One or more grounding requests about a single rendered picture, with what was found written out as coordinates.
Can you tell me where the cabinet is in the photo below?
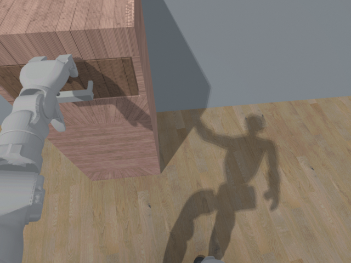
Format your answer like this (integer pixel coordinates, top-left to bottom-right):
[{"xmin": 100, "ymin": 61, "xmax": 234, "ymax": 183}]
[{"xmin": 0, "ymin": 0, "xmax": 161, "ymax": 181}]

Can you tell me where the handle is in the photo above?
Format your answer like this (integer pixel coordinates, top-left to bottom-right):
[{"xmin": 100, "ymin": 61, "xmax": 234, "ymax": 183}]
[{"xmin": 56, "ymin": 81, "xmax": 94, "ymax": 103}]

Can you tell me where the drawer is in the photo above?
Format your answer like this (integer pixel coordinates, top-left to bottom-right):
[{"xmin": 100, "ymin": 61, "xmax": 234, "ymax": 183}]
[{"xmin": 0, "ymin": 57, "xmax": 138, "ymax": 99}]

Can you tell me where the left robot forearm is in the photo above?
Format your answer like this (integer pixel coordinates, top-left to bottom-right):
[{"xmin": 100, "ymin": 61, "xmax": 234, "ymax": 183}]
[{"xmin": 0, "ymin": 85, "xmax": 57, "ymax": 175}]

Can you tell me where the robot left hand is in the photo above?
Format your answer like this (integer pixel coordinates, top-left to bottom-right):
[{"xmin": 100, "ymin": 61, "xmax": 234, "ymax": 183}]
[{"xmin": 20, "ymin": 54, "xmax": 78, "ymax": 132}]

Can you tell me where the robot left upper arm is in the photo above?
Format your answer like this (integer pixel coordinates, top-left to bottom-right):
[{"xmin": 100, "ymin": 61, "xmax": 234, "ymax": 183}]
[{"xmin": 0, "ymin": 170, "xmax": 46, "ymax": 263}]

